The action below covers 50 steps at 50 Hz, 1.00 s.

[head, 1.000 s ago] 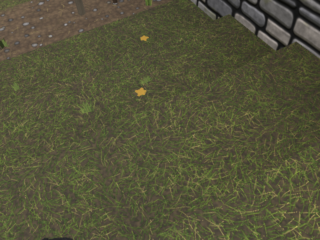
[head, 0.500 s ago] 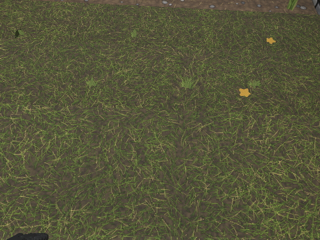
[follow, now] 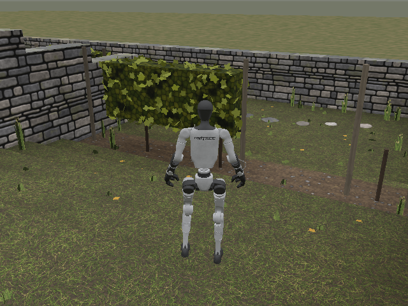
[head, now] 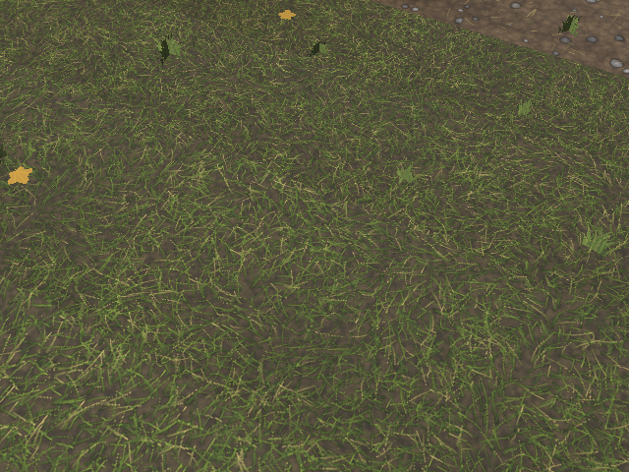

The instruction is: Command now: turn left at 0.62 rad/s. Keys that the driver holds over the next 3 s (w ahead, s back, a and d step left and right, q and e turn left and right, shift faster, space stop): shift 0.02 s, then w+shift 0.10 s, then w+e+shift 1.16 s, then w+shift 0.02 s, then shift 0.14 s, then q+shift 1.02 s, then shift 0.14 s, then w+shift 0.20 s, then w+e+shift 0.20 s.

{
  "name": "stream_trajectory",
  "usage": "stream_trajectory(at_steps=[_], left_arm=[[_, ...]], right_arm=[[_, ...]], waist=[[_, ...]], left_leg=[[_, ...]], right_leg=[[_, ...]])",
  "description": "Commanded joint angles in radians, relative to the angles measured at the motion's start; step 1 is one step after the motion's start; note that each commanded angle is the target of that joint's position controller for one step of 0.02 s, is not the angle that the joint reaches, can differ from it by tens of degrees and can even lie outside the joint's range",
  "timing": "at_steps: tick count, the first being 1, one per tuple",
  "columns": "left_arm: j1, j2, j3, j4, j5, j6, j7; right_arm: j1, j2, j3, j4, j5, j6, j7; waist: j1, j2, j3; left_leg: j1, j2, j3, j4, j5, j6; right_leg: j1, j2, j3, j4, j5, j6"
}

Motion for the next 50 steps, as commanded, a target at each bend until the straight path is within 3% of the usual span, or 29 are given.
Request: stream_trajectory(at_steps=[1,4,6,8,9,10,13,19,22,25,26,27,28,29,30,31,32,33,35,36,37,38,39,41,45,47,48,49,50], left_arm=[[-0.021,0.220,0.056,-0.054,-0.018,-0.009,-0.019],[0.028,0.232,0.053,-0.025,-0.059,-0.019,-0.038],[0.003,0.158,0.023,-0.016,-0.056,-0.034,-0.042],[-0.083,0.040,-0.021,-0.086,-0.033,-0.071,-0.066],[-0.154,0.127,-0.003,-0.118,-0.070,-0.090,-0.059],[-0.130,0.151,0.007,-0.116,-0.088,-0.096,-0.058],[-0.004,0.153,0.019,-0.064,-0.060,-0.099,-0.053],[-0.019,0.114,0.011,-0.073,-0.026,-0.095,-0.071],[0.034,0.117,0.018,-0.067,-0.040,-0.098,-0.082],[0.264,0.163,0.046,-0.033,-0.038,-0.089,-0.073],[0.482,0.225,0.078,0.009,-0.044,-0.064,-0.059],[0.780,0.306,0.115,0.072,-0.041,-0.041,-0.033],[0.811,0.215,0.079,0.092,-0.047,-0.038,-0.034],[0.560,0.155,0.007,0.054,-0.026,-0.088,-0.064],[0.434,0.080,-0.022,-0.036,-0.037,-0.106,-0.075],[0.393,0.074,-0.018,-0.050,-0.041,-0.119,-0.083],[0.277,0.161,0.003,-0.082,-0.031,-0.135,-0.082],[0.161,0.160,0.000,-0.125,-0.046,-0.144,-0.069],[0.136,0.190,0.003,-0.142,-0.051,-0.143,-0.029],[0.188,0.192,0.008,-0.110,-0.053,-0.129,-0.006],[0.208,0.187,0.006,-0.099,-0.033,-0.125,0.006],[0.324,0.141,-0.003,-0.051,-0.050,-0.125,0.031],[0.386,0.130,-0.010,-0.023,-0.067,-0.123,0.048],[0.416,0.083,-0.021,0.012,-0.070,-0.084,0.065],[0.351,0.071,-0.010,0.030,-0.064,-0.062,0.064],[0.262,0.097,-0.002,0.003,-0.054,-0.049,0.063],[0.216,0.069,-0.007,-0.008,-0.057,-0.053,0.059],[0.239,-0.011,-0.017,-0.005,-0.032,-0.059,0.043],[0.305,-0.127,-0.056,-0.022,-0.016,-0.084,0.022]], right_arm=[[-0.035,-0.069,-0.012,-0.084,-0.008,-0.021,0.000],[0.027,-0.055,-0.004,-0.042,0.010,-0.026,0.015],[0.181,-0.057,-0.009,0.053,0.009,-0.041,0.015],[0.302,-0.230,-0.043,0.061,-0.011,-0.072,0.004],[0.269,-0.192,-0.036,0.046,-0.025,-0.103,0.010],[0.207,-0.131,-0.014,0.044,-0.030,-0.130,0.010],[0.141,-0.053,0.013,0.038,-0.040,-0.159,0.000],[0.142,-0.083,0.002,0.062,-0.066,-0.204,-0.016],[0.170,-0.077,-0.002,0.092,-0.057,-0.204,-0.022],[0.032,-0.128,-0.012,0.048,-0.054,-0.182,-0.043],[-0.069,-0.179,-0.027,0.019,-0.029,-0.191,-0.040],[-0.244,-0.192,-0.031,-0.027,0.009,-0.219,-0.022],[-0.318,-0.068,0.002,-0.036,0.040,-0.244,-0.001],[-0.150,0.076,0.042,-0.107,0.034,-0.275,0.006],[-0.047,0.064,0.060,-0.108,-0.005,-0.268,0.002],[-0.070,0.037,0.050,-0.150,0.000,-0.263,0.006],[-0.066,0.022,0.050,-0.166,0.019,-0.244,-0.005],[-0.065,-0.018,0.036,-0.142,0.034,-0.217,-0.015],[-0.112,-0.042,0.037,-0.152,0.000,-0.199,-0.018],[-0.174,-0.014,0.048,-0.161,-0.037,-0.201,-0.009],[-0.143,-0.014,0.044,-0.124,-0.051,-0.211,0.010],[-0.234,-0.049,0.024,-0.127,-0.050,-0.229,0.026],[-0.314,-0.036,0.030,-0.145,-0.045,-0.241,0.038],[-0.404,0.064,0.064,-0.174,-0.072,-0.252,0.072],[-0.254,0.023,0.014,-0.129,0.013,-0.228,0.069],[0.040,-0.072,-0.042,-0.039,0.024,-0.226,0.040],[0.236,-0.099,-0.060,0.049,0.015,-0.228,0.038],[0.360,-0.083,-0.053,0.121,0.003,-0.227,0.050],[0.399,-0.070,-0.026,0.136,-0.059,-0.227,0.061]], waist=[[0.020,-0.173,-0.175],[-0.007,-0.168,-0.172],[-0.076,-0.125,-0.151],[-0.131,0.243,-0.109],[-0.161,0.151,-0.048],[-0.124,0.140,0.024],[-0.073,0.125,0.023],[-0.048,0.063,-0.013],[-0.030,0.041,0.009],[0.127,0.136,-0.077],[0.261,0.149,-0.142],[0.444,0.082,-0.210],[0.474,-0.267,-0.069],[0.156,-0.465,0.037],[0.031,-0.252,-0.089],[-0.029,-0.003,-0.104],[-0.102,0.044,-0.051],[-0.131,0.099,0.043],[-0.103,0.085,0.067],[-0.049,0.070,0.012],[-0.031,0.031,-0.047],[0.035,-0.013,-0.040],[0.082,-0.031,-0.030],[0.140,-0.030,-0.041],[0.041,-0.191,-0.077],[-0.120,-0.201,-0.180],[-0.198,-0.166,-0.208],[-0.203,-0.031,-0.204],[-0.182,0.206,-0.242]], left_leg=[[0.056,-0.030,0.058,-0.143,-0.001,0.016],[0.234,-0.050,0.098,-0.352,0.037,0.091],[0.512,-0.079,0.119,-0.458,0.061,0.151],[0.754,0.322,-0.551,-0.662,-0.258,0.352],[0.633,0.368,-0.615,-0.753,-0.386,0.417],[0.603,0.329,-0.520,-0.752,-0.361,0.378],[0.540,0.214,-0.196,-0.739,-0.036,0.246],[0.329,0.128,0.145,-0.788,0.300,0.197],[0.461,0.170,0.175,-0.678,0.562,0.181],[0.280,0.141,0.287,-0.401,1.380,0.152],[0.147,0.168,0.262,-0.146,1.584,0.163],[-0.109,0.153,0.203,0.288,1.431,0.155],[-0.308,-0.120,0.213,0.922,0.214,0.121],[-0.539,-0.154,-0.021,1.034,-0.246,0.111],[-0.416,-0.105,-0.150,0.946,-0.279,0.136],[-0.426,-0.144,-0.150,0.803,-0.170,0.133],[-0.424,-0.085,-0.163,0.644,-0.101,0.122],[-0.404,-0.029,-0.177,0.555,-0.072,0.089],[-0.291,-0.007,-0.150,0.246,-0.053,0.069],[-0.171,-0.025,-0.093,0.146,0.053,0.065],[-0.070,-0.034,-0.073,0.160,0.341,0.078],[-0.290,-0.017,-0.161,0.054,0.582,0.104],[-0.427,-0.031,-0.157,-0.055,0.585,0.108],[-0.120,-0.109,-0.062,-0.328,0.876,0.104],[0.285,-0.089,-0.102,-0.408,0.782,0.056],[0.440,0.028,-0.144,-0.609,0.942,0.043],[0.574,0.113,-0.162,-0.733,1.107,0.041],[0.807,0.171,-0.196,-0.620,0.967,0.047],[1.037,0.152,-0.144,-0.211,1.086,-0.014]], right_leg=[[0.162,-0.259,0.152,-0.079,0.425,-0.212],[0.061,-0.265,0.175,-0.131,-0.193,-0.179],[-0.157,-0.207,0.121,-0.044,-0.409,-0.116],[-0.696,0.005,-0.003,0.589,-0.397,0.010],[-0.786,-0.036,0.130,0.721,-0.335,-0.009],[-0.831,-0.055,0.184,0.756,-0.205,-0.025],[-0.738,-0.044,0.281,0.705,0.031,-0.003],[-0.428,0.019,0.092,0.597,0.350,0.025],[-0.511,0.006,0.106,0.665,0.307,-0.034],[-0.043,0.128,-0.093,0.758,0.139,-0.094],[0.224,0.148,-0.092,0.802,0.045,-0.125],[0.573,0.124,-0.017,0.734,0.028,-0.188],[0.541,0.074,0.078,0.309,0.150,-0.273],[0.413,-0.004,0.479,0.246,0.467,-0.328],[0.275,-0.081,0.643,0.236,0.593,-0.373],[0.155,-0.134,0.857,0.064,0.293,-0.440],[-0.024,-0.217,1.024,-0.014,-0.047,-0.454],[-0.192,-0.232,1.010,0.015,-0.083,-0.433],[-0.338,-0.151,0.875,0.023,-0.116,-0.370],[-0.350,-0.080,0.759,0.053,-0.084,-0.344],[-0.363,-0.044,0.668,0.138,0.025,-0.316],[-0.165,-0.004,0.681,0.245,-0.063,-0.300],[-0.003,-0.004,0.682,0.277,-0.061,-0.292],[-0.171,0.101,0.573,0.249,-0.226,-0.229],[-0.211,0.117,0.550,0.388,-0.266,-0.131],[0.003,0.159,0.519,0.756,-0.084,-0.071],[-0.015,0.175,0.458,1.026,-0.059,-0.032],[-0.265,0.198,0.417,1.326,-0.485,-0.007],[-0.605,0.188,0.485,1.566,-0.649,-0.034]])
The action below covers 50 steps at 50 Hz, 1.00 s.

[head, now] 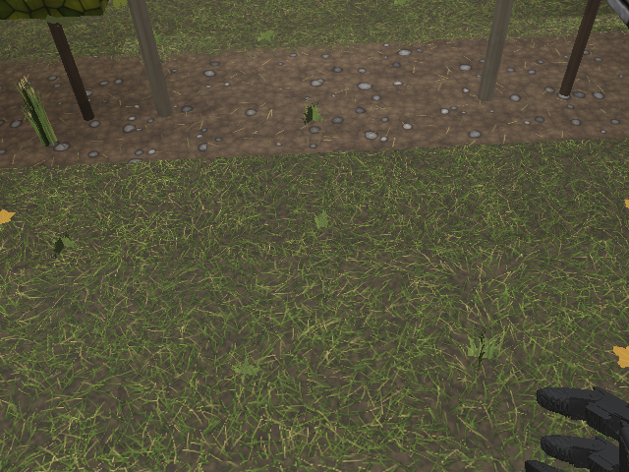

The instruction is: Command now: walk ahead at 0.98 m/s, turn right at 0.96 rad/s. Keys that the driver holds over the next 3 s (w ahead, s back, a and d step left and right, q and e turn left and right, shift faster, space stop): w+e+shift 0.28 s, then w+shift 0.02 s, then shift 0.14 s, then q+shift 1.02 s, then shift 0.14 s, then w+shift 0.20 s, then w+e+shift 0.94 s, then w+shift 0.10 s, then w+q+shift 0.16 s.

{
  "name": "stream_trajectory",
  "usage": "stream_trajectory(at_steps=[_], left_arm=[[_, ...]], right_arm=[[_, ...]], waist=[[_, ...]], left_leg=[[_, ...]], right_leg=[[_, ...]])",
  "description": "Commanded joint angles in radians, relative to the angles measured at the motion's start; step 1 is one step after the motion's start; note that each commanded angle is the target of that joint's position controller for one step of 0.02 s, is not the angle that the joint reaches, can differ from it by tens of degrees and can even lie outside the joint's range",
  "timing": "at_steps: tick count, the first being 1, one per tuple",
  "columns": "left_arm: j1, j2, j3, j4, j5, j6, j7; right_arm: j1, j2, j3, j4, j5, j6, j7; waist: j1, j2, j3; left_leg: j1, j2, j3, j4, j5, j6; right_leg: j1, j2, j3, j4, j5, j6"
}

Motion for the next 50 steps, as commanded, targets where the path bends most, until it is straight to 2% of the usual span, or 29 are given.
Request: stream_trajectory(at_steps=[1,2,3,4,5,6,7,8,10,13,15,17,18,19,20,21,22,23,24,25,26,29,32,34,36,37,40,46,50], left_arm=[[0.081,-0.103,-0.036,-0.118,-0.020,-0.050,-0.031],[0.048,-0.048,-0.028,-0.112,-0.038,-0.055,-0.025],[-0.006,-0.049,-0.036,-0.184,-0.074,-0.059,-0.014],[-0.180,0.025,-0.008,-0.199,-0.067,-0.047,0.001],[-0.260,0.047,-0.007,-0.229,-0.061,-0.031,-0.003],[-0.259,0.028,-0.009,-0.225,-0.033,-0.005,-0.016],[-0.281,0.034,-0.002,-0.235,-0.015,0.004,-0.026],[-0.306,0.018,-0.002,-0.253,0.001,0.007,-0.031],[-0.356,0.011,-0.007,-0.284,0.018,0.002,-0.042],[-0.463,-0.014,-0.022,-0.331,0.003,-0.004,-0.079],[-0.569,-0.029,-0.028,-0.360,-0.005,-0.022,-0.113],[-0.582,0.001,-0.006,-0.371,0.002,-0.045,-0.149],[-0.489,0.034,0.014,-0.357,0.003,-0.049,-0.154],[-0.261,0.087,0.047,-0.300,-0.006,-0.046,-0.146],[-0.061,0.146,0.077,-0.242,-0.006,-0.042,-0.124],[-0.086,0.194,0.060,-0.213,0.011,-0.044,-0.097],[-0.129,0.188,0.038,-0.278,0.047,-0.056,-0.095],[-0.132,0.138,0.038,-0.247,0.054,-0.051,-0.102],[-0.218,0.130,0.033,-0.235,0.037,-0.062,-0.106],[-0.287,0.095,0.022,-0.229,0.028,-0.072,-0.103],[-0.326,0.064,0.008,-0.224,0.033,-0.086,-0.102],[-0.361,0.040,0.001,-0.177,0.042,-0.105,-0.109],[-0.403,0.110,0.019,-0.169,0.064,-0.081,-0.058],[-0.414,0.091,0.015,-0.175,0.032,-0.079,-0.028],[-0.389,0.086,0.016,-0.171,0.019,-0.069,0.000],[-0.398,0.090,0.019,-0.160,0.019,-0.061,0.014],[-0.343,0.074,0.021,-0.144,0.018,-0.044,0.046],[-0.237,0.110,0.042,-0.150,0.027,-0.015,0.052],[-0.280,0.093,0.035,-0.149,0.001,-0.014,0.039]], right_arm=[[0.464,-0.142,-0.058,0.147,-0.058,0.020,0.006],[0.447,-0.131,-0.072,0.144,-0.050,0.041,0.001],[0.449,-0.248,-0.108,0.199,-0.034,0.047,0.003],[0.374,-0.087,-0.063,0.193,-0.034,0.038,-0.011],[0.313,-0.047,-0.043,0.214,-0.025,0.016,-0.019],[0.242,-0.010,-0.022,0.248,-0.013,0.007,-0.031],[0.196,-0.005,-0.018,0.251,-0.013,0.012,-0.035],[0.170,-0.033,-0.020,0.255,-0.031,0.013,-0.044],[0.200,-0.072,-0.025,0.265,-0.038,0.012,-0.059],[0.343,-0.131,-0.040,0.304,-0.015,0.036,-0.081],[0.423,-0.134,-0.034,0.326,-0.017,0.060,-0.091],[0.446,-0.187,-0.036,0.326,-0.025,0.077,-0.108],[0.448,-0.221,-0.041,0.328,-0.022,0.083,-0.117],[0.406,-0.246,-0.042,0.321,-0.023,0.084,-0.113],[0.326,-0.238,-0.037,0.295,-0.010,0.071,-0.102],[0.362,-0.110,-0.012,0.258,-0.055,0.053,-0.087],[0.528,-0.119,0.004,0.254,-0.031,0.016,-0.057],[0.438,-0.193,-0.019,0.264,0.027,0.014,-0.047],[0.359,-0.166,-0.016,0.240,0.042,0.027,-0.061],[0.332,-0.125,-0.009,0.255,0.027,0.049,-0.077],[0.374,-0.093,-0.005,0.275,0.019,0.081,-0.084],[0.384,-0.076,-0.019,0.279,0.007,0.138,-0.092],[0.371,-0.082,-0.026,0.233,-0.018,0.153,-0.084],[0.323,-0.132,-0.056,0.210,0.016,0.162,-0.076],[0.226,-0.136,-0.063,0.156,0.001,0.175,-0.066],[0.209,-0.133,-0.067,0.140,0.012,0.179,-0.052],[0.114,-0.116,-0.067,0.080,-0.015,0.186,-0.004],[-0.045,-0.078,-0.052,0.007,0.014,0.220,0.074],[0.130,-0.109,-0.073,0.107,0.033,0.219,0.068]], waist=[[-0.106,0.444,-0.152],[-0.137,0.368,-0.162],[-0.098,0.319,-0.187],[-0.105,0.032,-0.079],[-0.099,0.044,0.070],[-0.033,-0.024,0.196],[-0.020,0.022,0.237],[-0.012,0.090,0.221],[-0.039,0.061,0.194],[-0.102,-0.057,0.179],[-0.143,-0.085,0.184],[-0.116,-0.038,0.167],[-0.050,0.007,0.098],[0.075,0.043,-0.023],[0.194,-0.008,-0.069],[0.055,-0.332,-0.103],[-0.021,-0.337,-0.400],[0.040,-0.202,-0.402],[-0.006,-0.087,-0.209],[-0.041,0.023,-0.105],[-0.080,0.034,-0.065],[-0.128,-0.036,-0.026],[-0.149,-0.065,-0.119],[-0.139,-0.123,-0.064],[-0.105,-0.160,-0.015],[-0.111,-0.155,0.044],[-0.059,-0.151,0.042],[0.061,-0.079,0.081],[-0.009,-0.077,0.080]], left_leg=[[0.858,0.181,-0.118,0.379,0.628,-0.051],[0.810,0.242,-0.219,0.270,0.299,0.026],[0.715,0.397,-0.549,0.065,-0.398,0.243],[0.510,0.377,-0.555,-0.080,-0.755,0.243],[0.316,0.407,-0.562,-0.055,-0.675,0.259],[0.083,0.318,-0.351,-0.072,-0.538,0.214],[-0.034,0.233,-0.145,-0.084,-0.463,0.164],[-0.101,0.184,-0.038,-0.130,-0.394,0.140],[-0.024,0.198,0.024,-0.135,-0.163,0.146],[0.266,0.212,0.139,-0.113,0.049,0.111],[0.349,0.178,0.232,-0.088,0.222,0.070],[0.255,0.158,0.291,-0.008,0.676,0.057],[0.241,0.173,0.290,0.130,0.859,0.066],[0.168,0.188,0.265,0.343,0.919,0.077],[0.017,0.108,0.286,0.636,0.605,0.057],[-0.211,-0.073,0.266,1.080,-0.764,0.055],[-0.278,-0.086,-0.014,1.227,-0.901,0.070],[-0.295,-0.079,-0.049,1.190,-0.806,0.060],[-0.311,-0.053,-0.017,1.112,-0.748,0.049],[-0.288,-0.027,-0.011,1.079,-0.710,0.038],[-0.227,-0.008,-0.018,1.042,-0.686,0.026],[-0.148,0.025,-0.005,0.843,-0.610,0.006],[-0.165,-0.012,0.079,0.859,-0.350,-0.015],[-0.273,0.001,0.036,0.810,-0.267,-0.012],[-0.374,0.018,0.037,0.779,-0.225,-0.015],[-0.386,0.022,0.044,0.673,-0.136,-0.021],[-0.407,0.033,0.056,0.507,0.088,-0.041],[-0.329,0.000,0.171,0.158,0.146,-0.031],[-0.080,-0.016,0.237,0.030,0.167,0.008]], right_leg=[[-0.853,-0.076,0.005,0.497,0.123,0.002],[-0.952,-0.132,-0.087,0.526,0.222,0.020],[-1.046,-0.151,-0.162,0.623,0.331,0.036],[-1.001,-0.253,-0.152,0.443,0.534,-0.023],[-0.996,-0.284,-0.095,0.390,0.581,-0.032],[-0.887,-0.315,-0.078,0.202,0.626,-0.006],[-0.777,-0.329,-0.059,-0.003,0.655,0.013],[-0.682,-0.308,-0.106,-0.085,0.713,0.031],[-0.700,-0.288,-0.161,-0.202,0.813,0.035],[-0.829,-0.261,-0.243,-0.403,0.792,-0.035],[-0.774,-0.210,-0.362,-0.537,0.783,-0.071],[-0.462,-0.090,-0.485,-0.682,0.797,-0.083],[-0.289,-0.043,-0.491,-0.688,0.772,-0.092],[-0.006,-0.033,-0.426,-0.681,0.809,-0.125],[0.263,-0.080,-0.330,-0.857,0.984,-0.175],[0.446,-0.283,-0.039,-0.826,1.392,-0.228],[0.584,-0.481,0.306,-0.818,1.623,-0.412],[0.489,-0.493,0.304,-0.958,1.475,-0.440],[0.293,-0.468,0.206,-1.012,1.419,-0.393],[0.116,-0.455,0.112,-1.037,1.394,-0.342],[-0.010,-0.449,0.024,-1.062,1.434,-0.318],[-0.184,-0.404,-0.166,-1.127,1.450,-0.250],[-0.101,-0.414,-0.300,-1.069,1.658,-0.240],[-0.059,-0.391,-0.357,-1.095,1.280,-0.171],[0.000,-0.420,-0.370,-1.071,1.167,-0.153],[-0.049,-0.381,-0.425,-1.075,1.036,-0.144],[0.004,-0.410,-0.464,-0.939,0.901,-0.127],[-0.048,-0.489,-0.505,-0.644,0.682,-0.042],[-0.183,-0.552,-0.540,-0.332,0.744,0.027]])
Over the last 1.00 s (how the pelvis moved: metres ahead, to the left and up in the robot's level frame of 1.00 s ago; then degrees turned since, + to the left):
0.60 0.00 -0.16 -35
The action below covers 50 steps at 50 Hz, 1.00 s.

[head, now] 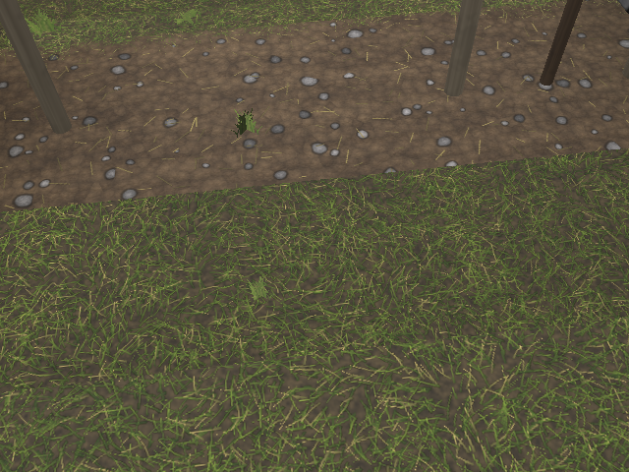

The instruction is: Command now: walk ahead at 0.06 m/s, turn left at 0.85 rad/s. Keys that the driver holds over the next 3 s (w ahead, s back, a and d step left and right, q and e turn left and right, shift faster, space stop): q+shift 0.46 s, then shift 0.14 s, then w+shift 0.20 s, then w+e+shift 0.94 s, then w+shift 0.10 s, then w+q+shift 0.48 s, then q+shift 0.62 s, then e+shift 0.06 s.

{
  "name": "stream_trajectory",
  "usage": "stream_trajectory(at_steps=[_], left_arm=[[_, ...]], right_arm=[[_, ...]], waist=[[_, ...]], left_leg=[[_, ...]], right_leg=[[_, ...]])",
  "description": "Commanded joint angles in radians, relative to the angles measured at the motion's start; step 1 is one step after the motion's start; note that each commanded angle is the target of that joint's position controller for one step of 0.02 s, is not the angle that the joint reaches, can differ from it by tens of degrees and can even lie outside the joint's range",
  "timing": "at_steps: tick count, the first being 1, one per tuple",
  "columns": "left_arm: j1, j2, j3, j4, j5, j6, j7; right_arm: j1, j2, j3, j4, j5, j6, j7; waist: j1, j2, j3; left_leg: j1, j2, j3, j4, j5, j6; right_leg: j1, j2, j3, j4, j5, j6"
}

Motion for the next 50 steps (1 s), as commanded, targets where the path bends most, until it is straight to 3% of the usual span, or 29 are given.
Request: stream_trajectory(at_steps=[1,2,3,4,5,6,7,8,9,10,11,12,14,15,19,22,24,25,26,27,28,29,30,32,34,38,42,46,50], left_arm=[[0.030,0.112,0.030,-0.005,-0.025,0.002,-0.016],[0.029,0.109,0.029,0.031,-0.053,-0.003,-0.028],[0.057,0.038,0.017,0.051,-0.035,-0.005,-0.033],[0.124,0.015,-0.008,-0.022,-0.010,-0.022,-0.048],[0.005,0.050,-0.022,-0.074,-0.005,-0.034,-0.051],[-0.116,0.034,-0.038,-0.168,-0.001,-0.044,-0.042],[-0.129,0.028,-0.045,-0.164,-0.007,-0.051,-0.028],[-0.108,0.084,-0.032,-0.116,0.002,-0.022,-0.015],[-0.086,0.091,-0.024,-0.096,0.016,0.007,-0.007],[-0.048,0.141,-0.003,-0.091,0.007,0.026,0.001],[-0.068,0.111,-0.006,-0.102,0.021,0.038,0.007],[-0.125,0.068,-0.025,-0.159,0.043,0.048,0.005],[-0.158,-0.015,-0.048,-0.214,0.066,0.047,-0.011],[-0.176,-0.011,-0.048,-0.228,0.071,0.040,-0.020],[-0.214,0.018,-0.018,-0.226,0.034,0.034,-0.040],[-0.222,0.042,0.004,-0.203,0.024,0.034,-0.061],[-0.148,0.056,0.020,-0.161,0.017,0.024,-0.076],[-0.080,0.059,0.029,-0.124,0.012,0.017,-0.083],[-0.034,0.071,0.037,-0.096,0.022,0.013,-0.088],[0.041,0.133,0.042,-0.101,0.052,0.021,-0.091],[0.081,0.180,0.056,-0.086,0.072,0.024,-0.103],[0.038,0.148,0.049,-0.094,0.068,0.017,-0.111],[-0.021,0.101,0.036,-0.100,0.058,0.023,-0.108],[-0.070,0.065,0.012,-0.092,0.042,0.039,-0.089],[0.014,0.105,0.019,-0.040,0.038,0.032,-0.087],[0.097,0.145,0.031,-0.022,0.019,-0.003,-0.076],[0.135,0.159,0.030,-0.015,0.001,-0.029,-0.065],[0.134,0.173,0.030,-0.022,-0.013,-0.024,-0.062],[0.139,0.147,0.019,-0.039,-0.021,0.007,-0.057]], right_arm=[[0.190,-0.085,-0.042,0.053,-0.002,-0.019,-0.012],[0.379,-0.134,-0.074,0.121,-0.029,-0.027,-0.049],[0.435,-0.226,-0.084,0.156,-0.036,-0.051,-0.074],[0.388,-0.335,-0.078,0.122,-0.089,-0.078,-0.059],[0.339,-0.303,-0.071,0.071,-0.060,-0.067,-0.063],[0.302,-0.296,-0.062,0.067,-0.039,-0.048,-0.090],[0.208,-0.289,-0.050,0.041,-0.041,-0.034,-0.114],[0.105,-0.198,-0.008,-0.005,-0.040,-0.026,-0.123],[0.062,-0.172,0.011,-0.028,-0.045,-0.024,-0.128],[0.068,-0.164,0.024,-0.043,-0.056,-0.028,-0.133],[0.050,-0.178,0.026,-0.053,-0.065,-0.029,-0.141],[0.056,-0.166,0.041,-0.054,-0.058,-0.025,-0.172],[0.057,-0.133,0.056,-0.052,-0.045,-0.011,-0.214],[0.065,-0.127,0.050,-0.059,-0.036,-0.005,-0.229],[0.060,-0.149,0.013,-0.098,-0.028,0.000,-0.232],[0.080,-0.135,0.004,-0.117,-0.022,0.005,-0.214],[0.052,-0.115,0.006,-0.137,-0.020,0.004,-0.200],[0.037,-0.089,0.014,-0.145,-0.021,0.002,-0.193],[0.107,-0.017,0.029,-0.123,-0.031,-0.007,-0.180],[0.206,0.063,0.050,-0.111,-0.055,-0.015,-0.171],[0.175,-0.014,0.021,-0.166,-0.016,-0.043,-0.171],[0.092,-0.102,-0.007,-0.159,-0.014,-0.055,-0.178],[0.043,-0.141,-0.020,-0.145,-0.021,-0.050,-0.188],[0.112,-0.084,-0.003,-0.097,-0.043,-0.032,-0.184],[0.195,-0.039,0.010,-0.053,-0.042,-0.042,-0.156],[0.052,-0.028,0.017,-0.098,-0.039,-0.080,-0.157],[0.011,-0.001,0.025,-0.111,-0.042,-0.117,-0.162],[-0.022,0.028,0.036,-0.121,-0.022,-0.146,-0.146],[0.007,0.015,0.029,-0.117,0.011,-0.180,-0.133]], waist=[[-0.080,-0.051,-0.065],[-0.199,-0.009,-0.165],[-0.225,0.149,-0.141],[-0.146,0.211,-0.390],[-0.211,0.093,-0.560],[-0.187,0.043,-0.552],[-0.141,-0.072,-0.500],[-0.093,-0.207,-0.387],[-0.061,-0.184,-0.312],[-0.042,-0.188,-0.269],[-0.042,-0.120,-0.209],[-0.042,-0.093,-0.138],[-0.030,-0.023,-0.156],[-0.046,0.014,-0.179],[-0.062,0.097,-0.165],[-0.083,0.175,-0.115],[-0.054,0.208,-0.110],[-0.023,0.191,-0.108],[-0.025,0.097,-0.126],[-0.050,-0.165,-0.207],[-0.066,-0.320,-0.203],[-0.054,-0.307,-0.075],[-0.050,-0.259,-0.009],[-0.090,-0.221,-0.055],[-0.100,-0.245,-0.077],[-0.047,-0.200,-0.019],[-0.033,-0.209,-0.054],[-0.031,-0.248,-0.030],[-0.061,-0.219,-0.047]], left_leg=[[0.300,-0.056,0.091,-0.136,0.100,0.065],[0.641,-0.070,0.079,-0.190,0.257,0.153],[0.863,0.036,-0.085,-0.093,0.676,0.243],[1.189,0.267,-0.389,0.259,1.094,0.462],[1.201,0.318,-0.470,0.183,0.991,0.543],[1.120,0.348,-0.575,0.065,0.594,0.555],[0.958,0.410,-0.683,-0.003,0.253,0.545],[0.732,0.412,-0.637,-0.006,0.196,0.514],[0.504,0.368,-0.588,-0.004,0.163,0.480],[0.367,0.251,-0.510,0.007,-0.043,0.410],[0.258,0.193,-0.479,0.018,-0.017,0.387],[0.130,0.098,-0.426,-0.007,-0.145,0.351],[0.103,0.000,-0.406,0.017,-0.190,0.308],[0.129,-0.024,-0.406,0.003,-0.215,0.290],[0.249,0.021,-0.575,-0.016,-0.465,0.285],[0.220,0.014,-0.660,-0.025,-0.521,0.280],[0.152,-0.013,-0.670,-0.018,-0.529,0.249],[0.076,-0.046,-0.645,0.012,-0.596,0.220],[-0.033,-0.129,-0.568,0.155,-0.789,0.176],[-0.215,-0.297,-0.412,0.500,-1.088,0.098],[-0.376,-0.305,-0.421,0.669,-1.143,0.037],[-0.474,-0.242,-0.368,0.805,-1.037,0.010],[-0.463,-0.213,-0.339,0.844,-0.928,0.008],[-0.336,-0.177,-0.241,0.847,-0.719,-0.007],[-0.234,-0.159,-0.114,0.879,-0.603,-0.014],[-0.354,-0.066,-0.112,0.716,-0.506,0.021],[-0.241,-0.055,-0.105,0.458,-0.462,0.013],[0.026,-0.111,-0.067,0.202,-0.556,-0.012],[0.201,-0.098,-0.105,-0.068,-0.567,0.035]], right_leg=[[-0.111,-0.210,0.088,0.181,0.861,-0.054],[-0.255,-0.116,0.061,0.463,0.750,-0.021],[-0.570,0.047,0.069,0.889,-0.046,0.039],[-0.877,0.089,0.264,1.240,-0.195,0.115],[-0.930,0.077,0.366,1.230,-0.130,0.125],[-1.013,0.101,0.405,1.191,0.003,0.118],[-1.030,0.081,0.465,1.145,0.117,0.091],[-0.953,0.060,0.489,0.979,0.185,0.071],[-0.840,0.076,0.465,0.945,0.207,0.061],[-0.786,0.112,0.474,0.812,0.406,0.054],[-0.769,0.147,0.437,0.823,0.469,0.060],[-0.731,0.181,0.419,0.640,0.612,0.080],[-0.627,0.214,0.416,0.358,0.752,0.105],[-0.560,0.233,0.419,0.190,0.802,0.115],[-0.500,0.242,0.512,-0.120,0.747,0.102],[-0.361,0.264,0.516,-0.299,0.643,0.076],[-0.145,0.257,0.498,-0.477,0.642,0.048],[0.023,0.237,0.467,-0.617,0.738,0.025],[0.202,0.151,0.518,-0.683,0.794,-0.028],[0.384,-0.096,0.787,-0.648,0.894,-0.154],[0.344,-0.220,1.147,-0.820,0.683,-0.292],[0.260,-0.186,1.143,-0.865,0.416,-0.322],[0.156,-0.106,0.990,-0.858,0.307,-0.278],[0.011,-0.003,0.812,-0.884,0.198,-0.186],[-0.076,0.035,0.745,-0.934,0.171,-0.184],[-0.012,-0.020,0.809,-0.969,0.168,-0.228],[-0.001,-0.019,0.801,-0.966,0.303,-0.222],[-0.139,0.025,0.755,-0.938,0.374,-0.229],[-0.113,0.028,0.870,-0.847,0.333,-0.239]])
Over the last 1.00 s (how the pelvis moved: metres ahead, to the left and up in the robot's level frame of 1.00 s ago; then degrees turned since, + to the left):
0.59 -0.04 -0.13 -4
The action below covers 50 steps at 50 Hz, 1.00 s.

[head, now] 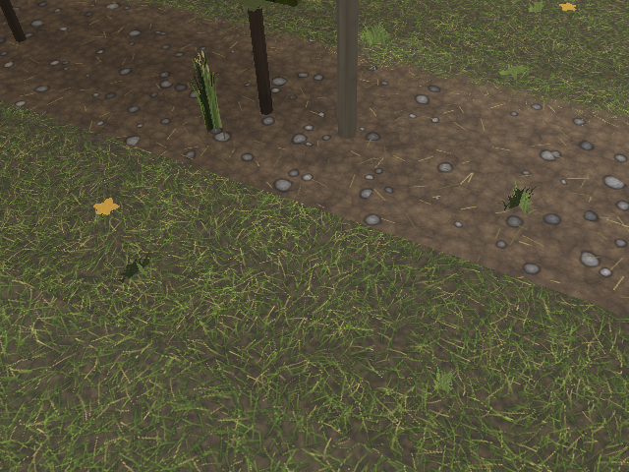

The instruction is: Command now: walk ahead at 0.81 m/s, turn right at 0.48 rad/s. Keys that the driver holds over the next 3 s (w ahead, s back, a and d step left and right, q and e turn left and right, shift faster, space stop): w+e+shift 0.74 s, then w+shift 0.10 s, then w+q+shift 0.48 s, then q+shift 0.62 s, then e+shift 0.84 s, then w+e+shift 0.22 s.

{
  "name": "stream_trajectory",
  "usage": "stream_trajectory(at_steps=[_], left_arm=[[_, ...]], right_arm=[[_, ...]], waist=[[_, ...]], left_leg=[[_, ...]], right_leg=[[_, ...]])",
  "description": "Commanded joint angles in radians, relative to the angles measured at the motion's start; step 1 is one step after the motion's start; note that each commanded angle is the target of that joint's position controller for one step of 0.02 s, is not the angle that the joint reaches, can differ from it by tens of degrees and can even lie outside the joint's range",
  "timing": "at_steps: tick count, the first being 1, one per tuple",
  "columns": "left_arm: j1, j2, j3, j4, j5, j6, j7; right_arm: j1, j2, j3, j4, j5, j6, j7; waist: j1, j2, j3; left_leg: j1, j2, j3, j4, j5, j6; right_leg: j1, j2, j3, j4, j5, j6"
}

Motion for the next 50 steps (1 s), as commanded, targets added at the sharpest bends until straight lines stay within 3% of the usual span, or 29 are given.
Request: stream_trajectory(at_steps=[1,2,3,4,5,6,8,10,14,19,22,24,25,26,27,28,30,33,34,35,36,37,39,41,45,47,48,49,50], left_arm=[[-0.092,0.130,0.024,-0.106,-0.008,0.007,0.004],[-0.129,0.089,0.012,-0.127,-0.007,0.005,-0.002],[-0.127,-0.028,-0.020,-0.139,0.013,-0.009,-0.017],[-0.114,-0.012,-0.024,-0.209,-0.023,-0.040,-0.024],[-0.178,0.065,-0.006,-0.213,-0.024,-0.048,-0.024],[-0.214,0.091,0.007,-0.206,-0.013,-0.043,-0.024],[-0.192,0.079,0.010,-0.186,0.004,-0.020,-0.029],[-0.193,0.074,0.014,-0.187,0.001,-0.003,-0.043],[-0.260,0.063,0.015,-0.205,0.004,0.009,-0.054],[-0.464,0.038,-0.001,-0.265,0.000,-0.016,-0.109],[-0.305,0.103,0.031,-0.241,-0.014,-0.014,-0.116],[0.074,0.255,0.107,-0.154,-0.026,-0.003,-0.101],[0.209,0.298,0.130,-0.089,-0.045,0.009,-0.080],[0.047,0.359,0.112,-0.135,-0.027,-0.008,-0.077],[0.059,0.273,0.086,-0.178,0.002,-0.034,-0.077],[0.074,0.232,0.080,-0.154,0.021,-0.057,-0.079],[-0.079,0.186,0.069,-0.161,0.024,-0.082,-0.093],[-0.203,0.109,0.035,-0.182,-0.005,-0.068,-0.066],[-0.184,0.138,0.041,-0.164,-0.013,-0.056,-0.046],[-0.141,0.169,0.050,-0.148,0.004,-0.049,-0.028],[-0.040,0.160,0.046,-0.104,-0.009,-0.062,-0.009],[-0.027,0.138,0.038,-0.072,-0.026,-0.056,0.016],[0.007,0.123,0.024,-0.024,-0.007,-0.035,0.039],[0.020,0.125,0.016,0.007,-0.002,-0.037,0.034],[0.043,0.102,0.011,0.045,-0.009,-0.027,0.032],[-0.009,0.113,0.011,0.052,0.002,-0.023,0.030],[-0.059,0.127,0.008,0.043,0.020,-0.028,0.017],[-0.103,0.116,0.005,0.045,0.026,-0.047,-0.006],[-0.220,0.120,0.008,0.035,0.014,-0.057,-0.016]], right_arm=[[0.036,-0.097,-0.036,-0.045,0.020,-0.042,0.006],[0.144,-0.138,-0.052,-0.015,0.012,-0.045,0.000],[0.293,-0.164,-0.056,0.012,-0.006,-0.037,-0.006],[0.299,-0.261,-0.086,0.046,-0.031,-0.031,0.008],[0.263,-0.213,-0.080,0.036,-0.026,-0.033,0.013],[0.248,-0.162,-0.063,0.033,-0.020,-0.034,0.014],[0.195,-0.104,-0.039,0.038,-0.022,-0.026,0.017],[0.194,-0.102,-0.034,0.065,-0.045,-0.028,0.014],[0.187,-0.089,-0.026,0.128,-0.054,-0.035,0.006],[0.280,-0.170,-0.037,0.194,-0.047,-0.024,-0.017],[0.213,-0.270,-0.061,0.175,-0.044,-0.010,-0.020],[0.148,-0.326,-0.074,0.141,-0.040,-0.005,-0.025],[0.164,-0.248,-0.055,0.154,-0.043,-0.025,-0.021],[0.301,-0.099,-0.013,0.078,-0.055,-0.069,-0.003],[0.192,-0.194,-0.024,0.009,-0.011,-0.117,0.005],[0.053,-0.235,-0.036,-0.030,0.019,-0.127,-0.002],[0.083,-0.187,-0.031,0.001,-0.006,-0.098,-0.012],[0.136,-0.192,-0.038,0.011,-0.039,-0.043,0.007],[0.093,-0.147,-0.021,-0.015,-0.065,-0.042,0.012],[0.070,-0.129,-0.014,-0.011,-0.073,-0.056,0.029],[-0.044,-0.177,-0.038,-0.035,-0.039,-0.073,0.040],[-0.121,-0.170,-0.029,-0.069,-0.059,-0.078,0.049],[-0.165,-0.074,0.000,-0.071,-0.086,-0.090,0.080],[-0.147,-0.076,-0.009,-0.079,-0.057,-0.088,0.100],[-0.194,-0.102,-0.022,-0.098,-0.024,-0.076,0.084],[-0.026,-0.148,-0.044,-0.055,-0.012,-0.070,0.064],[0.153,-0.202,-0.065,0.002,-0.006,-0.067,0.061],[0.341,-0.226,-0.082,0.072,-0.006,-0.066,0.062],[0.607,-0.197,-0.074,0.179,-0.009,-0.057,0.072]], waist=[[-0.106,-0.112,0.048],[-0.154,-0.078,0.001],[-0.203,0.092,-0.105],[-0.159,0.307,-0.092],[-0.172,0.194,-0.029],[-0.179,0.176,0.019],[-0.137,0.145,0.088],[-0.116,0.136,0.132],[-0.098,0.113,0.219],[-0.162,0.065,0.278],[-0.024,0.170,0.153],[0.195,0.185,-0.051],[0.219,0.042,-0.051],[-0.007,-0.365,-0.132],[0.041,-0.273,-0.254],[0.044,-0.135,-0.104],[-0.096,0.093,0.047],[-0.166,0.011,0.104],[-0.156,0.004,0.107],[-0.125,0.013,0.082],[-0.085,0.013,0.112],[-0.066,-0.008,0.150],[-0.020,-0.006,0.102],[-0.023,-0.067,0.098],[-0.004,-0.105,0.149],[-0.083,-0.109,0.136],[-0.151,-0.117,0.062],[-0.228,-0.057,-0.007],[-0.374,0.053,-0.004]], left_leg=[[0.249,0.016,0.031,-0.231,0.054,0.047],[0.488,0.116,-0.022,-0.213,0.043,0.075],[0.730,0.297,-0.192,-0.160,-0.096,0.105],[0.753,0.499,-0.524,-0.218,-0.351,0.240],[0.701,0.487,-0.523,-0.249,-0.453,0.256],[0.658,0.422,-0.428,-0.255,-0.406,0.222],[0.527,0.336,-0.243,-0.267,-0.232,0.179],[0.407,0.290,-0.115,-0.302,-0.101,0.165],[0.290,0.249,0.100,-0.335,0.084,0.151],[0.380,0.279,0.238,-0.361,0.205,0.117],[0.388,0.285,0.330,-0.155,1.011,0.129],[0.187,0.298,0.291,0.342,1.301,0.123],[-0.109,0.179,0.266,0.767,0.434,0.053],[-0.414,-0.012,0.085,1.150,-0.378,0.035],[-0.520,-0.023,-0.121,1.087,-0.290,0.071],[-0.493,-0.005,-0.127,0.986,-0.195,0.099],[-0.346,0.061,-0.133,0.827,-0.132,0.089],[-0.238,0.102,-0.112,0.597,-0.140,0.045],[-0.196,0.091,-0.052,0.537,-0.111,0.035],[-0.170,0.075,-0.025,0.540,0.079,0.052],[-0.289,0.090,-0.108,0.430,0.229,0.076],[-0.263,0.065,-0.060,0.232,0.431,0.077],[-0.054,0.014,0.014,0.108,0.775,0.103],[0.052,-0.001,0.021,0.115,0.811,0.116],[-0.072,0.066,0.013,-0.054,0.696,0.082],[-0.062,0.115,0.031,-0.160,0.649,0.079],[0.038,0.119,0.057,-0.178,0.640,0.093],[0.211,0.131,0.076,-0.217,0.704,0.135],[0.478,0.211,-0.019,-0.320,0.723,0.222]], right_leg=[[-0.127,-0.151,0.304,-0.100,-0.299,-0.120],[-0.306,-0.099,0.246,0.042,-0.313,-0.069],[-0.496,-0.004,0.088,0.377,-0.335,-0.020],[-0.770,-0.008,0.042,0.556,-0.260,-0.011],[-0.865,-0.095,0.008,0.720,-0.185,0.002],[-0.905,-0.098,-0.007,0.816,-0.114,0.000],[-0.874,-0.133,-0.018,0.906,-0.007,0.013],[-0.806,-0.147,-0.031,0.946,0.078,0.028],[-0.742,-0.140,-0.060,0.841,0.227,0.046],[-0.628,-0.135,-0.229,0.466,0.280,-0.035],[-0.272,-0.025,-0.359,0.540,0.051,-0.102],[0.299,0.068,-0.347,0.513,-0.059,-0.169],[0.609,0.011,-0.169,0.394,-0.014,-0.217],[0.723,-0.152,0.424,0.164,-0.214,-0.384],[0.718,-0.276,0.785,-0.085,-0.387,-0.448],[0.554,-0.264,0.739,-0.151,-0.292,-0.383],[0.194,-0.215,0.552,-0.076,-0.154,-0.353],[-0.062,-0.121,0.344,-0.035,0.049,-0.326],[-0.126,-0.099,0.286,-0.020,0.198,-0.323],[-0.133,-0.090,0.254,0.026,0.294,-0.311],[-0.060,-0.067,0.263,0.054,0.185,-0.272],[-0.145,-0.014,0.203,0.066,0.044,-0.243],[-0.235,0.028,0.143,0.102,-0.122,-0.190],[-0.276,0.020,0.149,0.135,-0.171,-0.177],[0.047,-0.032,0.133,0.308,-0.038,-0.141],[0.231,-0.046,0.091,0.476,0.229,-0.118],[0.312,-0.048,0.064,0.646,0.419,-0.110],[0.293,-0.045,0.032,0.856,0.581,-0.099],[0.049,0.022,-0.049,1.392,0.328,-0.055]])
Over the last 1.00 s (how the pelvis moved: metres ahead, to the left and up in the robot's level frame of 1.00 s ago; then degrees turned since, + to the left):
0.22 -0.01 -0.07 33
